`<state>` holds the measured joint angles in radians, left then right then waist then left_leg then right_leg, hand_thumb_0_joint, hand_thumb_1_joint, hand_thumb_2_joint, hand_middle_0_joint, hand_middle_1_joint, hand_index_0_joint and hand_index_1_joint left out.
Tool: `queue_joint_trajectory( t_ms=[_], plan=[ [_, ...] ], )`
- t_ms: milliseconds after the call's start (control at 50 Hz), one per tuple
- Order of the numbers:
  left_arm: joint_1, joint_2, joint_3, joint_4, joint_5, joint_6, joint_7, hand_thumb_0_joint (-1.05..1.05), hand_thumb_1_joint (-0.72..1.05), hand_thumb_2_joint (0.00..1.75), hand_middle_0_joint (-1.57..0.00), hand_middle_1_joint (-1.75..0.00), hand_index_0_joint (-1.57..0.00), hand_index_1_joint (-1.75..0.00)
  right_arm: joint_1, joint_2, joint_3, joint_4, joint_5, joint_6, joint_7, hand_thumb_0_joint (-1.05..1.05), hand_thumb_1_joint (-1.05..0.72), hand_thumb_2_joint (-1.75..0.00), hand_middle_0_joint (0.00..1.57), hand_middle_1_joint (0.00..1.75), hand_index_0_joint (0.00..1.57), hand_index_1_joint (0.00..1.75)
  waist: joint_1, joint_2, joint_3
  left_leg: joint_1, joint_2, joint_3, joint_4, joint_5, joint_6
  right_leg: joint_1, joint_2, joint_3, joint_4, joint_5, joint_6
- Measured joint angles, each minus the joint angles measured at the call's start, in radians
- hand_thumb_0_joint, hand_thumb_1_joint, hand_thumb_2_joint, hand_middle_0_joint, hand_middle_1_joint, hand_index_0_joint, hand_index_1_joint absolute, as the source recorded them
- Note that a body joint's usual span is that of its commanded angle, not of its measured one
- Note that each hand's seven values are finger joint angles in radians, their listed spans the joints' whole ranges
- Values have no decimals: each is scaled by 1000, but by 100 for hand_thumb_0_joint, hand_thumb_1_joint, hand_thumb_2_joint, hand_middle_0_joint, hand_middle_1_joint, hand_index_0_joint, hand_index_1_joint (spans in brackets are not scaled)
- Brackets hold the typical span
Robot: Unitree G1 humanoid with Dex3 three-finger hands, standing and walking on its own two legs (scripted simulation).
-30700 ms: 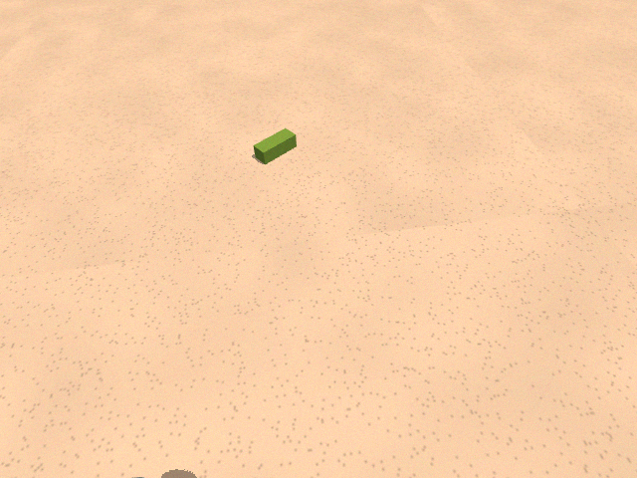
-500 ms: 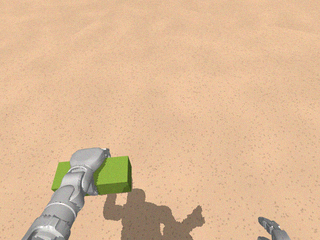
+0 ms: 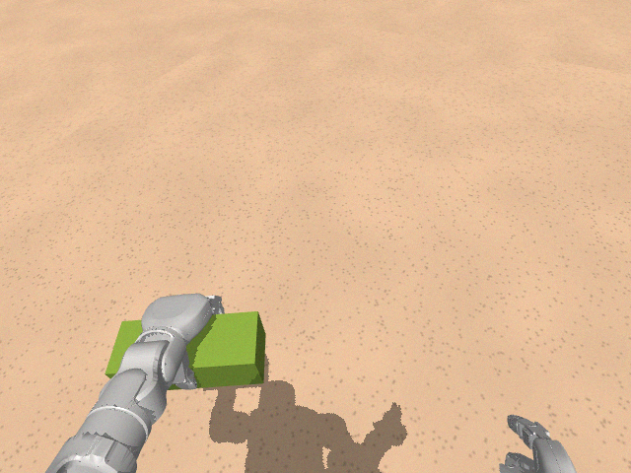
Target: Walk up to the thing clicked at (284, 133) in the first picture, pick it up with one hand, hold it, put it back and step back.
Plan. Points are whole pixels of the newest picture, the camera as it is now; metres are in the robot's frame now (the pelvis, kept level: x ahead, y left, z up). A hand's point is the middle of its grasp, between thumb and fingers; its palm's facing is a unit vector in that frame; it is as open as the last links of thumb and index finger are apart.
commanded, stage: hold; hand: left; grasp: from above
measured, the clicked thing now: (192, 352) +0.30 +0.22 -0.08
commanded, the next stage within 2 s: crouch in 0.68 s
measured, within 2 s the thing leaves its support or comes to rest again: neither
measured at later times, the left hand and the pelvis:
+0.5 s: hand (185, 352) +0.28 +0.22 -0.04, palm faces -0.46 -0.06 -0.89, open 11.1 cm; pelvis -0.01 +0.00 +0.00, yaw +0 degrees
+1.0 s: hand (187, 354) +0.28 +0.22 -0.06, palm faces -0.46 -0.06 -0.89, open 11.1 cm; pelvis +0.00 +0.00 +0.00, yaw +0 degrees
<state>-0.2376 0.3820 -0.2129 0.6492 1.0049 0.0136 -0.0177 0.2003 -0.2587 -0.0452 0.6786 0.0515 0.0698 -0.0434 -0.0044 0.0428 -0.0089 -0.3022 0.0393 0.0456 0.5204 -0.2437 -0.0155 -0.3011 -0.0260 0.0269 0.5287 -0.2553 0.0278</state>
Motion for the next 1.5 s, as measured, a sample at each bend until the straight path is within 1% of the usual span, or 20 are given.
queue_joint_trajectory(
  t_ms=[340,460,580,720,800,860,900,960,1060,1140,1200,1280,1340,1420,1500],
  plan=[
    [9,8,3,-23,-8,-7,-30,0,-20,68,-59,-72,-62,-66,-17,6,11,-12,6,3,-10,1,-90,-89,20,29,20,30,4,1,13,30,-1,2,-30,20,-1,25,0,2,-22,16,-1],
    [12,6,-2,-23,-4,-15,-15,0,-20,68,-59,-72,-63,-66,-18,7,12,-7,5,3,-12,1,-90,-89,20,29,20,30,8,1,20,29,-3,1,-33,23,0,25,-2,1,-25,19,-1],
    [-8,4,-6,-2,0,-4,1,0,-20,68,-59,-72,-63,-66,-17,7,10,8,4,3,-11,1,-91,-89,20,29,20,30,9,-1,18,30,-3,0,-35,23,0,28,-2,0,-30,21,0],
    [-12,10,3,-2,-12,0,-15,0,-20,68,-59,-72,-62,-66,-9,8,9,4,7,6,-11,1,-91,-90,20,29,20,30,3,-1,15,38,-3,2,-41,24,1,37,-2,2,-39,23,1],
    [2,11,3,-17,-10,-11,-25,0,-20,68,-59,-72,-62,-66,-5,7,7,-3,7,7,-13,1,-91,-90,20,29,20,30,3,-1,15,40,-3,4,-43,23,2,38,-2,4,-42,24,1],
    [5,9,0,-15,-6,-17,-19,0,-19,67,-58,-72,-62,-67,-6,6,8,-4,7,7,-14,1,-91,-90,20,30,20,30,5,-1,16,41,-4,5,-44,22,3,38,-3,4,-42,23,2],
    [5,5,4,-2,-4,-20,-5,0,-19,67,-58,-73,-62,-67,-8,7,9,-4,7,8,-14,1,-90,-90,20,30,20,30,3,-2,17,38,-5,4,-43,22,3,36,-4,3,-41,22,2],
    [-1,-1,8,30,9,-27,28,0,-19,67,-58,-73,-61,-67,-13,10,9,-3,4,8,-11,1,-90,-89,20,30,20,30,-1,-6,19,26,-6,1,-35,20,3,25,-5,1,-33,19,2],
    [-29,-16,9,125,46,-43,110,0,-19,67,-58,-73,-61,-67,-17,14,3,8,-8,9,0,1,-90,-89,20,30,20,30,-11,-22,17,-30,-7,-8,4,9,2,-28,-7,-6,6,4,2],
    [-74,-27,12,236,79,-52,186,0,-19,67,-58,-72,-62,-66,-13,10,-5,23,-23,7,16,1,-89,-89,20,30,20,30,-23,-34,-1,-134,-4,-16,88,-22,1,-124,-4,-11,82,-23,1],
    [-118,-31,21,320,110,-63,240,0,-19,67,-58,-72,-62,-66,-1,4,-15,31,-36,-2,29,1,-89,-89,20,30,20,30,-36,-42,-29,-263,-1,-24,203,-64,1,-248,-2,-14,189,-64,1],
    [-178,-29,50,405,156,-82,317,0,-19,67,-58,-72,-61,-66,23,-9,-33,34,-54,-17,38,1,-89,-89,20,30,20,30,-53,-46,-74,-479,5,-35,401,-138,0,-458,2,-16,379,-135,7],
    [-225,-21,77,453,181,-90,367,0,-18,67,-58,-72,-61,-66,37,-19,-43,43,-67,-29,37,1,-89,-89,20,29,20,30,-70,-41,-105,-646,9,-42,551,-191,2,-621,6,-16,523,-186,10],
    [-295,2,114,508,191,-88,412,0,-18,67,-58,-73,-61,-67,45,-23,-48,61,-82,-45,27,1,-90,-89,20,29,20,30,-95,-29,-139,-857,11,-52,735,-249,4,-828,9,-17,702,-243,11],
    [-358,27,143,541,180,-72,429,0,-18,67,-57,-73,-61,-67,49,-13,-47,76,-95,-60,20,1,-90,-89,20,29,20,30,-116,-17,-166,-1044,11,-61,893,-294,8,-1011,11,-16,858,-288,13]
  ],
)
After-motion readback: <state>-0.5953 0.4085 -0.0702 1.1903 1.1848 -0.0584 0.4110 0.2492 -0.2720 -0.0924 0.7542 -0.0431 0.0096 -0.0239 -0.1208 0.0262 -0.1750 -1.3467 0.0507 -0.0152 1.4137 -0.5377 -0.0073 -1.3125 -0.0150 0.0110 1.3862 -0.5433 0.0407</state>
